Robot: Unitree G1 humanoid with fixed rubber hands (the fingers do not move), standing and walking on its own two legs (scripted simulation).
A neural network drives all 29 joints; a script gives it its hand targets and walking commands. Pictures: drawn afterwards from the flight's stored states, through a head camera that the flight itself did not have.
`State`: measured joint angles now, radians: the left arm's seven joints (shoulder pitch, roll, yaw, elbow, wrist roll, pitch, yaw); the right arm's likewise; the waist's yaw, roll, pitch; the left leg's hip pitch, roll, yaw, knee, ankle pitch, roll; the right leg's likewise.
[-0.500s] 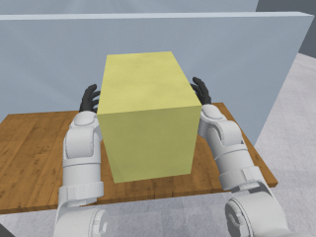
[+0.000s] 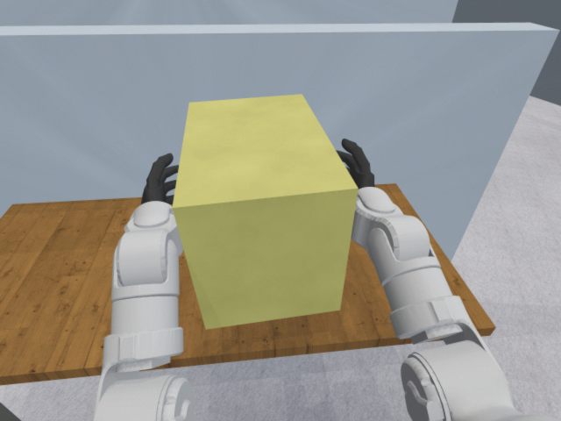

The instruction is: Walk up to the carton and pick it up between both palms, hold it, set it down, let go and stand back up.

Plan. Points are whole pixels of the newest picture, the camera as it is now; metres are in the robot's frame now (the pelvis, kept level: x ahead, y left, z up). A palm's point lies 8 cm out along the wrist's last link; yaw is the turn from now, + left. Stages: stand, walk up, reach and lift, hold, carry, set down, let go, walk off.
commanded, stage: hold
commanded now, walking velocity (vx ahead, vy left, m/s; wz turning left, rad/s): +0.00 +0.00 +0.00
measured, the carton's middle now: (259, 198) +0.39 +0.01 +0.19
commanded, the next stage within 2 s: none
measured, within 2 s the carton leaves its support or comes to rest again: neither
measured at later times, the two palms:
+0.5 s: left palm (155, 208) +0.35 +0.15 +0.21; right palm (359, 194) +0.36 -0.12 +0.21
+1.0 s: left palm (158, 209) +0.35 +0.15 +0.21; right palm (362, 193) +0.35 -0.13 +0.21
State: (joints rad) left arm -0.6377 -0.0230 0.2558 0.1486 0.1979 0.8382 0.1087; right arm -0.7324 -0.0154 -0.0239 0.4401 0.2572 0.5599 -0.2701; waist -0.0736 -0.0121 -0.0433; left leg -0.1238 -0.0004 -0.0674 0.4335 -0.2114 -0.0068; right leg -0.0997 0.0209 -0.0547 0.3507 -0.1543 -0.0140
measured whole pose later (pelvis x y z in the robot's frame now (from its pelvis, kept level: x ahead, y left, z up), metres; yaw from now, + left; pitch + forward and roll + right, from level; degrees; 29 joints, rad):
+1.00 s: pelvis -0.01 +0.00 +0.00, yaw +0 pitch -6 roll -1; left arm -0.66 -0.02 0.27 0.17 0.20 0.83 0.09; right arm -0.75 -0.01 -0.03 0.45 0.24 0.56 -0.27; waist -0.07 -0.01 -0.04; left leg -0.12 0.00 -0.07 0.43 -0.20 -0.01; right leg -0.11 0.02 -0.05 0.36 -0.15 -0.02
